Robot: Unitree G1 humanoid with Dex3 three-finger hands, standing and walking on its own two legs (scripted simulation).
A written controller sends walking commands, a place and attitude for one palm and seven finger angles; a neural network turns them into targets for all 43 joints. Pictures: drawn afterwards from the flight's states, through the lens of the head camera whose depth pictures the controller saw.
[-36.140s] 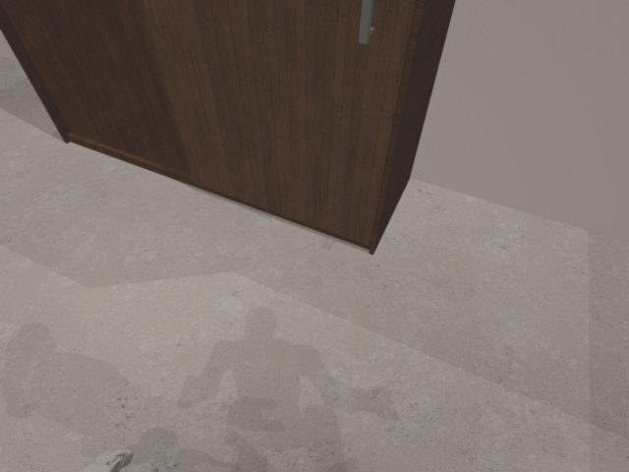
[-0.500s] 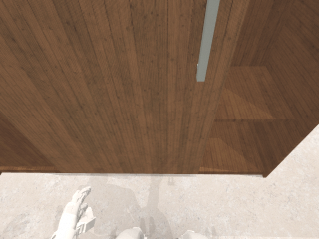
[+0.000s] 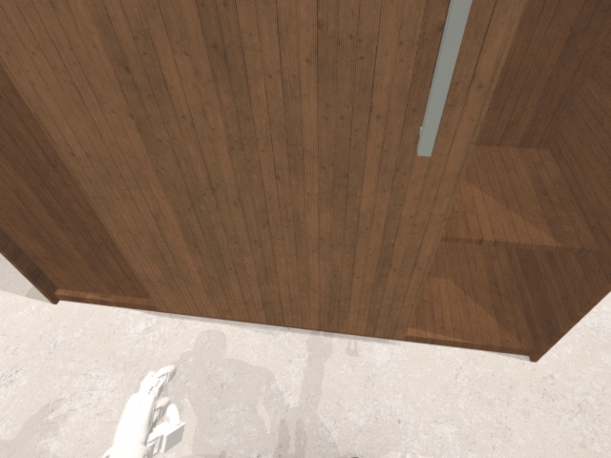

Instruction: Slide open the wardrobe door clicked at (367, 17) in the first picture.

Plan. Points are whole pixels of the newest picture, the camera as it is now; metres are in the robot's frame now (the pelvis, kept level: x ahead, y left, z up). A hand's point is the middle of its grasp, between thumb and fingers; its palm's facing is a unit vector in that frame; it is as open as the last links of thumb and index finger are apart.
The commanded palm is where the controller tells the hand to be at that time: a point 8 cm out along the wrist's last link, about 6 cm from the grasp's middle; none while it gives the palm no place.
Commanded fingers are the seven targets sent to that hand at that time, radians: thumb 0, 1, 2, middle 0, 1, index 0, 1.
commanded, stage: stop stepping back and stand still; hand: right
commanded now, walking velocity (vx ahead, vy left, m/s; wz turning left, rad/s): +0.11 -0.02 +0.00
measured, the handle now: (446, 48) +0.62 -0.13 +0.26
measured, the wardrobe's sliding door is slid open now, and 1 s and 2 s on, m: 0.42 0.42 0.42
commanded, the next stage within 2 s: let the arm hang, fingers relaxed in 0.52 s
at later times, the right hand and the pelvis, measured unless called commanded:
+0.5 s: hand out of the picture +0.19 -0.27 +0.16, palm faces +0.42 +0.80 -0.43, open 7.4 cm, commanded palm +0.13 -0.32 +0.18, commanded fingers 0.00 -0.90 -0.90 0.20 0.30 0.20 0.30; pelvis -0.02 -0.02 +0.00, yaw +1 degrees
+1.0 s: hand out of the picture -0.05 -0.21 -0.18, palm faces -0.01 +0.99 -0.15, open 7.1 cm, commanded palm none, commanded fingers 0.00 -0.90 -0.90 0.20 0.30 0.20 0.30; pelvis -0.05 -0.03 +0.00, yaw -1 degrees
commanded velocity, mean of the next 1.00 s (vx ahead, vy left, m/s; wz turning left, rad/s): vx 0.04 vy -0.01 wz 0.00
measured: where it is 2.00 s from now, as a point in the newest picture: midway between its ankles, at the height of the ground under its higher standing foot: outside the picture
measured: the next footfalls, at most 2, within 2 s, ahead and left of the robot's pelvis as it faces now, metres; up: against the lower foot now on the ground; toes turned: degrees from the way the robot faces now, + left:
right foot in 0.12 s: +0.06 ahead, -0.12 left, +0.00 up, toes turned -1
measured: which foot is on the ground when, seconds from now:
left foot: down 0.00-1.00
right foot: down 0.00-0.00, up 0.02-0.10, down 0.12-1.00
